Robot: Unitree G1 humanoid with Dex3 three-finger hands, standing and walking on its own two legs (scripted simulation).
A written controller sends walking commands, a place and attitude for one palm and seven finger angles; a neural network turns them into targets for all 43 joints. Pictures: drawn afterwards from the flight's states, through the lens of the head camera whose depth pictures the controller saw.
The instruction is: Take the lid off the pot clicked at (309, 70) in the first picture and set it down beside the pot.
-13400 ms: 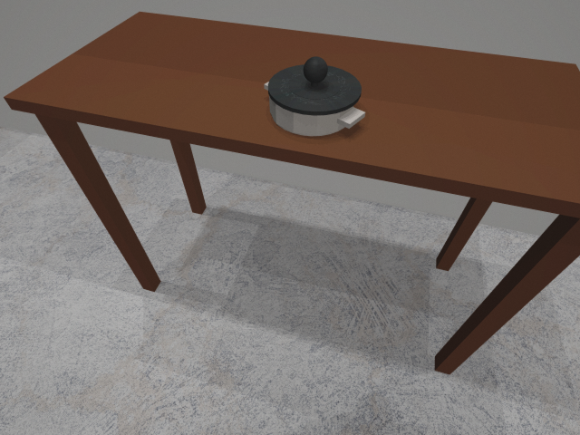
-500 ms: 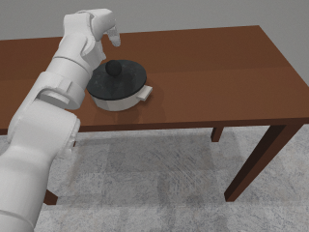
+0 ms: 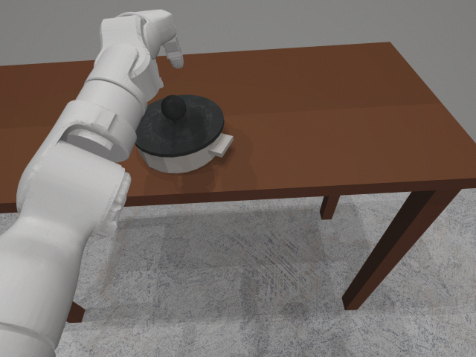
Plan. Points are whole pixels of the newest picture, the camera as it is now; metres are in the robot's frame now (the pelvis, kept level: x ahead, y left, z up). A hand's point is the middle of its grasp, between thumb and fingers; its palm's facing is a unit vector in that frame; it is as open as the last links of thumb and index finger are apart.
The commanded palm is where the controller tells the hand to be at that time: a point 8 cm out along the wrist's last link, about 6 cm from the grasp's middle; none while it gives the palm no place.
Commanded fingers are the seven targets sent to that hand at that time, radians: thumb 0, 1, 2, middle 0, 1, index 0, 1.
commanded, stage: move the open hand above the knob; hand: left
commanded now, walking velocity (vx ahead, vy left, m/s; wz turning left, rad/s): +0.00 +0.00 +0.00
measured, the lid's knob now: (173, 107) +0.52 +0.10 +0.16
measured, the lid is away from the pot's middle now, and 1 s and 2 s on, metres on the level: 0.00 0.00 0.00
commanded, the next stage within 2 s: lower the open fingers around the knob in 0.14 s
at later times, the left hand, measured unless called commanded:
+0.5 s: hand (160, 80) +0.49 +0.10 +0.24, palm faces -0.30 -0.08 -0.95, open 10.1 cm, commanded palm +0.47 +0.11 +0.29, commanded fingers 0.00 -0.42 1.74 -0.88 -0.08 -0.88 -0.08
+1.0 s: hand (163, 101) +0.48 +0.10 +0.21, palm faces -0.36 -0.08 -0.93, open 10.1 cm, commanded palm +0.48 +0.11 +0.26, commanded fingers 0.00 -0.42 1.74 -0.88 -0.08 -0.88 -0.08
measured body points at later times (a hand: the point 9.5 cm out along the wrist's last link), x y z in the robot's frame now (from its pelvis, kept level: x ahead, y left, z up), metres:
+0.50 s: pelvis +0.01 +0.00 +0.00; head +0.03 -0.03 +0.45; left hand +0.50 +0.10 +0.29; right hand +0.07 -0.27 -0.14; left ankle +0.02 +0.08 -0.74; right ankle -0.05 -0.11 -0.74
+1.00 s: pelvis +0.00 -0.01 +0.00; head +0.02 -0.03 +0.45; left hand +0.49 +0.10 +0.26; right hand +0.08 -0.27 -0.14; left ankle +0.02 +0.08 -0.74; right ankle -0.05 -0.11 -0.74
